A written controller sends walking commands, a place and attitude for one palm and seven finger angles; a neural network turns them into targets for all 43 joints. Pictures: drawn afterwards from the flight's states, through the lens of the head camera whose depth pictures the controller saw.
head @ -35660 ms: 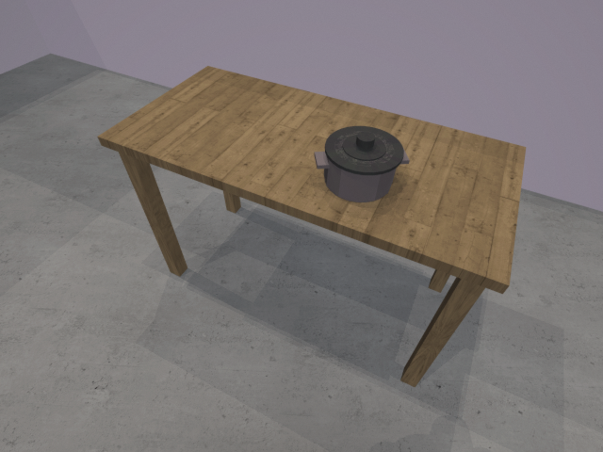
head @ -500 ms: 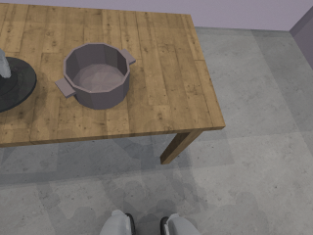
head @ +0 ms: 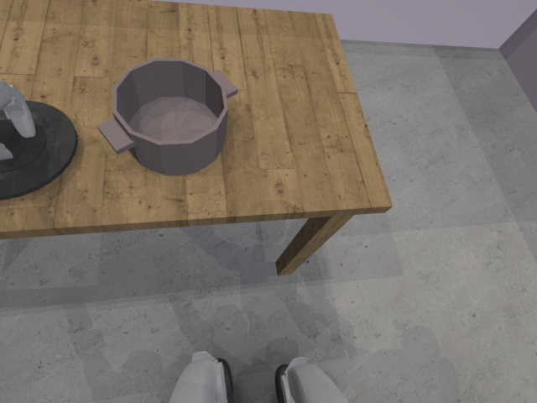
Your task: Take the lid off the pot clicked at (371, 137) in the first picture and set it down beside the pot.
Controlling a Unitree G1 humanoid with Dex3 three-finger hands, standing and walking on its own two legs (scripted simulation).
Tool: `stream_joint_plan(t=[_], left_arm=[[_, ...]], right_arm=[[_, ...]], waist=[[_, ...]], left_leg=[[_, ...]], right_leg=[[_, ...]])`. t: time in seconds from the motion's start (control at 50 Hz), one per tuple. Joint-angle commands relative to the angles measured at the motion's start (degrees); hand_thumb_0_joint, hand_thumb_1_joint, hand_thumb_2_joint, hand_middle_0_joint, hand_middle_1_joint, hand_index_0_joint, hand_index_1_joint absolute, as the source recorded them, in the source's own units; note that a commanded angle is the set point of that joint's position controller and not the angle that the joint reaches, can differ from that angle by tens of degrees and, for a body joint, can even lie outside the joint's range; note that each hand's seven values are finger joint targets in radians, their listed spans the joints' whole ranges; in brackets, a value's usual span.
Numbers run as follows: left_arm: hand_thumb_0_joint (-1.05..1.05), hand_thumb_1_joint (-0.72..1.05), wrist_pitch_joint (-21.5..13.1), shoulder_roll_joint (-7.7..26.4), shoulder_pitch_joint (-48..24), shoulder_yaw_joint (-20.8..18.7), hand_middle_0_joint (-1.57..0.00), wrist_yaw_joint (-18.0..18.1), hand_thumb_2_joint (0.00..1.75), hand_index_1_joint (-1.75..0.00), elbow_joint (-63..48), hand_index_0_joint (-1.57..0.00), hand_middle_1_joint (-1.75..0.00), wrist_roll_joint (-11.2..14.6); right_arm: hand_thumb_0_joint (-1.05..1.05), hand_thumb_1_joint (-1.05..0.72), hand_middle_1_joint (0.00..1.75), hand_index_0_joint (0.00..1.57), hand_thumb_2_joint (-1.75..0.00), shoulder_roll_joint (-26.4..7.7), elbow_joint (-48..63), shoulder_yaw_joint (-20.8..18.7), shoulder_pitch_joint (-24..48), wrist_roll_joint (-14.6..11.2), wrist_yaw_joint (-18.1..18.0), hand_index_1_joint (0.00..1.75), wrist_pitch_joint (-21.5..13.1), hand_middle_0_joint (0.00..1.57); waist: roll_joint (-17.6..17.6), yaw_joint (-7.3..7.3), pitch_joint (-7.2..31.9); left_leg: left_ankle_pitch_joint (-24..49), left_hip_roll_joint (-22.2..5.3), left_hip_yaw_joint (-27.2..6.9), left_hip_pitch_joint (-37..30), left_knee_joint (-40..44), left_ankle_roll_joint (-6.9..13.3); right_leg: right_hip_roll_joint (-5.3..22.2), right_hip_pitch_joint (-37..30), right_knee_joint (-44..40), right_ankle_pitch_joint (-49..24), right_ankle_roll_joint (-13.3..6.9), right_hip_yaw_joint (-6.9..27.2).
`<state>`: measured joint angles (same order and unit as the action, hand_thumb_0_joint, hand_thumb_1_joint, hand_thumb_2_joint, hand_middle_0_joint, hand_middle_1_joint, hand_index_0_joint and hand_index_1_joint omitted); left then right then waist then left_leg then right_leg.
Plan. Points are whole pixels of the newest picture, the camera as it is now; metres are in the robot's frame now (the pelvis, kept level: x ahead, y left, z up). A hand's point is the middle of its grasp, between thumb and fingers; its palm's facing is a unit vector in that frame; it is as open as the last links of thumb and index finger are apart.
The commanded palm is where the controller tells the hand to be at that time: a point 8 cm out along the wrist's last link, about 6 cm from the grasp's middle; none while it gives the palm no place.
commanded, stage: open the fingers wide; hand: left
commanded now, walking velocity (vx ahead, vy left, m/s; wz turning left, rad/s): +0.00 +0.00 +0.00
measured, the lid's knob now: (0, 135) +0.51 +0.35 -0.01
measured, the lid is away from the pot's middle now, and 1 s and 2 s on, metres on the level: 0.24 0.23 0.23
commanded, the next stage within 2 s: raise the empty hand in 1.04 s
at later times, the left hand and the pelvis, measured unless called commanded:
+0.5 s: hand out of the picture +0.44 +0.33 +0.02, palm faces -0.49 -0.10 -0.87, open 7.0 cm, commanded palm +0.51 +0.32 +0.09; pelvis -0.01 -0.02 +0.00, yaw +2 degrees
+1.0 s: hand out of the picture +0.45 +0.34 +0.04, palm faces -0.49 -0.13 -0.86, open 10.8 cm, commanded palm +0.51 +0.33 +0.09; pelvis +0.00 -0.04 +0.00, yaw +2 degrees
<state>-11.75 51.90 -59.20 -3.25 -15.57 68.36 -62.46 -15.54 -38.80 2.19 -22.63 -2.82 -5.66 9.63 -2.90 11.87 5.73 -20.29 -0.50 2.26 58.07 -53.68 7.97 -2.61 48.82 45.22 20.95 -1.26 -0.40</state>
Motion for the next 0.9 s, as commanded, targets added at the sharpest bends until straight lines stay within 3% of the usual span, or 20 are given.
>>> stream_joint_plan(t=[0.0, 0.04, 0.08, 0.1, 0.14, 0.26, 0.3, 0.34, 0.36, 0.42, 0.44, 0.5, 0.56, 0.6, 0.62, 0.7, 0.8, 0.82, 0.86, 0.88], left_arm=[[0.00, 0.79, 1.7, 16.7, -27.6, -3.7, -0.85, 4.0, 0.63, -1.04, -16.4, -0.86, -1.06, 1.4], [0.00, 0.75, 1.6, 19.0, -28.8, -4.9, -0.82, 4.9, 0.63, -1.03, -17.1, -0.83, -1.05, 1.1], [0.00, 0.71, 2.1, 14.9, -28.5, -1.5, -0.79, 5.2, 0.62, -1.02, -14.6, -0.80, -1.04, 1.1], [0.00, 0.69, 2.2, 16.0, -27.4, -2.1, -0.77, 5.3, 0.62, -1.02, -13.4, -0.79, -1.04, 0.9], [0.00, 0.65, 1.2, 17.2, -29.2, -3.0, -0.74, 5.3, 0.61, -1.02, -17.9, -0.76, -1.03, 1.1], [0.00, 0.52, 1.3, 10.3, -27.9, 1.9, -0.65, 4.3, 0.60, -1.00, -13.7, -0.66, -1.01, 2.7], [0.00, 0.48, 0.7, 13.6, -27.1, 0.2, -0.62, 4.4, 0.59, -0.99, -13.0, -0.63, -1.01, 2.7], [0.00, 0.44, 0.0, 11.3, -28.3, 2.0, -0.59, 4.3, 0.58, -0.99, -16.2, -0.60, -1.00, 3.1], [0.00, 0.42, -0.5, 13.7, -29.1, -0.1, -0.58, 4.5, 0.57, -0.99, -18.5, -0.58, -1.00, 2.8], [0.00, 0.37, -0.8, 13.6, -27.1, -0.6, -0.53, 5.0, 0.55, -0.99, -17.3, -0.54, -0.99, 3.5], [0.00, 0.35, -1.0, 15.8, -26.4, -2.1, -0.51, 5.3, 0.55, -0.98, -16.4, -0.52, -0.99, 3.3], [0.00, 0.29, -0.3, 16.9, -24.9, -1.7, -0.47, 6.0, 0.54, -0.98, -14.5, -0.47, -0.98, 3.2], [0.00, 0.22, -0.6, 19.9, -23.5, -4.2, -0.42, 6.1, 0.53, -0.97, -14.1, -0.43, -0.97, 2.2], [0.00, 0.17, 1.0, 15.5, -20.4, -0.5, -0.40, 5.6, 0.54, -0.96, -7.7, -0.40, -0.96, 2.3], [0.00, 0.15, 1.0, 13.4, -20.6, 1.0, -0.38, 4.8, 0.55, -0.95, -7.5, -0.39, -0.95, 2.8], [0.00, 0.05, 0.5, 19.1, -21.5, -2.0, -0.34, 1.7, 0.57, -0.91, -8.3, -0.34, -0.91, 2.6], [0.00, 0.03, -2.6, 20.4, -21.3, -3.1, -0.32, -1.4, 0.56, -0.92, -10.9, -0.32, -0.92, 3.2], [0.00, 0.04, -3.6, 20.6, -21.2, -3.9, -0.31, -1.5, 0.55, -0.92, -12.9, -0.31, -0.92, 3.6], [0.00, 0.05, -4.8, 24.4, -20.1, -7.1, -0.31, -1.0, 0.52, -0.94, -12.5, -0.31, -0.94, 3.1], [0.00, 0.05, -4.0, 20.9, -18.4, -4.3, -0.30, -1.0, 0.51, -0.94, -8.9, -0.30, -0.94, 3.4]], right_arm=[[0.00, -0.90, 0.30, 0.20, -0.90, -13.4, 0.8, -5.5, -9.2, 0.7, 0.2, 0.30, 1.5, 0.20], [0.00, -0.90, 0.30, 0.20, -0.90, -13.8, 0.4, -5.2, -10.0, 0.5, -0.4, 0.30, 1.0, 0.20], [0.00, -0.90, 0.30, 0.20, -0.90, -13.5, 0.1, -5.0, -9.2, 0.1, -0.4, 0.30, 0.4, 0.20], [0.00, -0.90, 0.30, 0.20, -0.90, -13.7, -0.1, -4.8, -9.1, -0.1, -0.4, 0.30, 0.2, 0.20], [0.00, -0.90, 0.30, 0.20, -0.90, -13.8, -0.1, -4.8, -9.3, 0.2, -0.6, 0.30, -0.2, 0.20], [0.00, -0.90, 0.30, 0.20, -0.90, -13.3, 0.1, -4.7, -8.4, -0.4, -0.6, 0.30, -1.3, 0.20], [0.00, -0.90, 0.30, 0.20, -0.90, -13.7, 0.7, -4.2, -7.8, -0.9, -1.0, 0.30, -1.6, 0.20], [0.00, -0.90, 0.30, 0.20, -0.90, -13.4, 0.5, -4.3, -8.2, -0.7, -1.2, 0.30, -2.1, 0.20], [0.00, -0.90, 0.30, 0.20, -0.90, -13.7, 0.2, -4.6, -8.4, -0.5, -1.3, 0.30, -2.2, 0.20], [0.00, -0.90, 0.30, 0.20, -0.90, -13.1, 0.8, -4.2, -7.9, -0.8, -1.5, 0.30, -2.5, 0.20], [0.00, -0.90, 0.30, 0.20, -0.90, -13.5, 0.5, -4.2, -8.2, -0.7, -1.7, 0.30, -2.4, 0.20], [0.00, -0.90, 0.30, 0.20, -0.90, -13.4, 1.2, -3.5, -7.3, -1.2, -1.6, 0.30, -2.3, 0.20], [0.00, -0.90, 0.30, 0.20, -0.90, -13.5, 1.2, -3.5, -7.3, -0.9, -1.7, 0.30, -2.0, 0.20], [0.00, -0.90, 0.30, 0.20, -0.90, -13.2, 1.7, -3.1, -6.7, -1.4, -1.3, 0.30, -1.7, 0.20], [0.00, -0.90, 0.30, 0.20, -0.90, -13.1, 2.0, -2.9, -6.9, -1.7, -1.1, 0.30, -1.8, 0.20], [0.00, -0.90, 0.30, 0.20, -0.90, -13.5, 2.2, -2.9, -7.7, -1.7, -1.3, 0.30, -1.1, 0.20], [0.00, -0.90, 0.30, 0.20, -0.90, -13.2, 1.4, -3.2, -7.8, -1.6, -2.0, 0.30, -0.6, 0.20], [0.00, -0.90, 0.30, 0.20, -0.90, -13.0, 1.6, -3.1, -7.8, -1.6, -2.0, 0.30, -0.6, 0.20], [0.00, -0.90, 0.30, 0.20, -0.90, -13.2, 1.3, -3.2, -7.8, -1.3, -2.2, 0.30, 0.0, 0.20], [0.00, -0.90, 0.30, 0.20, -0.90, -12.8, 1.6, -3.0, -7.6, -1.5, -2.0, 0.30, 0.0, 0.20]], waist=[[-15.0, -2.07, 32.6], [-15.6, -2.03, 33.1], [-15.6, -1.37, 28.7], [-14.4, -1.82, 27.2], [-18.9, -2.51, 30.9], [-14.0, -1.20, 26.3], [-10.5, -1.27, 24.8], [-14.7, -1.64, 27.1], [-15.8, -2.11, 28.8], [-13.5, -2.02, 28.5], [-12.5, -1.90, 28.8], [-11.1, -2.11, 26.4], [-14.1, -3.15, 27.7], [-9.5, -1.93, 22.9], [-10.3, -1.94, 22.1], [-7.7, -2.35, 25.4], [-10.2, -2.02, 26.7], [-12.8, -2.85, 27.4], [-11.2, -3.00, 28.9], [-10.4, -2.30, 26.1]], left_leg=[[30.4, -4.6, -14.8, -53.6, 6.5, -8.4], [28.0, -4.9, -16.3, -55.0, 7.8, -9.3], [22.8, -4.4, -15.6, -52.8, 8.5, -8.5], [19.4, -4.2, -15.1, -50.9, 8.8, -8.1], [23.8, -4.6, -16.2, -55.3, 9.0, -8.9], [17.6, -4.1, -15.3, -51.9, 9.1, -7.8], [10.5, -3.3, -13.4, -46.5, 9.4, -6.2], [15.1, -3.6, -13.9, -50.0, 9.6, -7.1], [16.5, -4.1, -14.5, -51.8, 9.5, -7.6], [18.7, -3.6, -12.9, -50.0, 8.7, -6.9], [18.7, -3.4, -12.3, -49.4, 8.5, -6.7], [13.6, -2.4, -9.9, -44.1, 8.4, -5.4], [19.5, -2.5, -10.1, -46.4, 7.4, -6.3], [15.6, -1.8, -8.5, -40.9, 6.9, -5.4], [17.8, -1.8, -8.4, -41.1, 7.0, -5.3], [17.9, -1.0, -6.7, -38.0, 4.9, -4.3], [22.7, -1.6, -6.8, -41.2, 3.8, -4.4], [27.3, -1.9, -7.2, -43.1, 3.8, -4.8], [28.5, -1.9, -7.3, -43.1, 2.8, -4.8], [26.2, -1.5, -6.5, -40.8, 2.9, -4.6]], right_leg=[[-3.4, 11.2, -4.3, -5.2, -0.8, -3.8], [-3.4, 11.8, -4.1, -4.3, -0.6, -3.7], [-3.3, 13.4, -4.3, -3.3, -1.0, -3.9], [-3.2, 12.4, -4.5, -2.5, -1.2, -3.8], [-3.0, 12.7, -4.2, -3.4, -1.3, -3.5], [-3.0, 13.1, -4.5, -2.2, -1.2, -3.6], [-3.0, 10.2, -4.7, -1.7, -1.2, -3.1], [-2.8, 10.8, -4.0, -2.3, -1.5, -3.2], [-2.8, 11.0, -4.0, -2.8, -1.4, -3.2], [-2.9, 9.1, -4.0, -4.0, -1.4, -3.3], [-3.1, 8.3, -4.1, -4.2, -1.3, -3.2], [-3.0, 5.3, -4.5, -4.1, -1.5, -3.1], [-3.1, 6.1, -3.9, -5.2, -1.6, -3.4], [-3.4, 6.2, -4.1, -4.7, -1.4, -3.5], [-3.2, 6.7, -3.9, -5.3, -1.4, -3.7], [-3.6, 2.6, -3.6, -7.2, -1.2, -3.1], [-3.7, 4.6, -3.0, -7.5, -1.1, -3.4], [-3.7, 5.4, -2.7, -8.3, -1.3, -3.7], [-3.8, 5.2, -2.6, -9.0, -1.0, -3.4], [-4.0, 5.5, -2.5, -8.3, -1.1, -3.5]])
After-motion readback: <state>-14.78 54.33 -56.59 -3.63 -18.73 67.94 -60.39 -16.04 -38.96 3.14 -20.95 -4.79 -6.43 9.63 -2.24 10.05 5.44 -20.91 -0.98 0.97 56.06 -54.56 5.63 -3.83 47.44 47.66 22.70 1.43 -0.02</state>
